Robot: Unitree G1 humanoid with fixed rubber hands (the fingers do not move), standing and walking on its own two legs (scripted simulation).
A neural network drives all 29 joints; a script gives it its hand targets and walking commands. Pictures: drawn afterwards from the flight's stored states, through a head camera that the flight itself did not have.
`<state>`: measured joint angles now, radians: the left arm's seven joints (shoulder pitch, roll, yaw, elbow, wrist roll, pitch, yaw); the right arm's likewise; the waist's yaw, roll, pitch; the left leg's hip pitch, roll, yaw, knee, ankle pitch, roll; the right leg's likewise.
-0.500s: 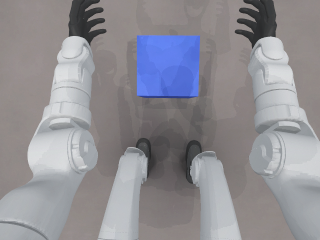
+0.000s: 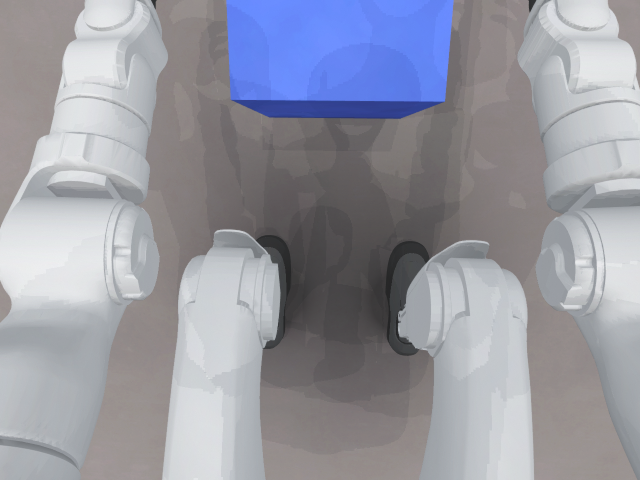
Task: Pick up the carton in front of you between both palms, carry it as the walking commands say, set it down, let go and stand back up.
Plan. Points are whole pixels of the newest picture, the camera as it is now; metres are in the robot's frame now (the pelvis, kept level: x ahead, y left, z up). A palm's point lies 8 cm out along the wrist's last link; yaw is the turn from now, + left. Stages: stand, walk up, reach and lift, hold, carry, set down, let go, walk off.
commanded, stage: reach and lift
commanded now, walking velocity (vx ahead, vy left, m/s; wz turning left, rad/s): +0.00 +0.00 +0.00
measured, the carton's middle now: (337, 26) +0.55 +0.03 -0.29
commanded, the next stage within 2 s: none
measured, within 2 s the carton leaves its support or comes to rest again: leaves its support in 1.08 s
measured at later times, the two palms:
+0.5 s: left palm out of the picture +0.56 +0.20 -0.22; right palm (506, 0) +0.56 -0.15 -0.22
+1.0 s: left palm out of the picture +0.56 +0.18 -0.21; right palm (486, 0) +0.56 -0.13 -0.22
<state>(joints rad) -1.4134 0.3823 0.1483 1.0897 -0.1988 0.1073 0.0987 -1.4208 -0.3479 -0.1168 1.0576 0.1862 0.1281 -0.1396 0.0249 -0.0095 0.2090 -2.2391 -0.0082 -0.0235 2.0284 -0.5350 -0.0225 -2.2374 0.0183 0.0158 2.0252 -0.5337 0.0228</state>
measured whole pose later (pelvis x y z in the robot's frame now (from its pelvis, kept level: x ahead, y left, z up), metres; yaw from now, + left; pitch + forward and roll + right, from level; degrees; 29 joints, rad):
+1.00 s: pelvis +0.00 +0.00 -0.05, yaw -1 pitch +35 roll -1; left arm -1.54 0.34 0.17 1.10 -0.10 0.16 0.06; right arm -1.53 -0.26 -0.24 1.06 0.08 0.17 -0.11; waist 0.02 -0.02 0.41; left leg -2.28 0.00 -0.02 2.24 -0.58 -0.01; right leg -2.27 0.03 0.02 2.22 -0.57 0.04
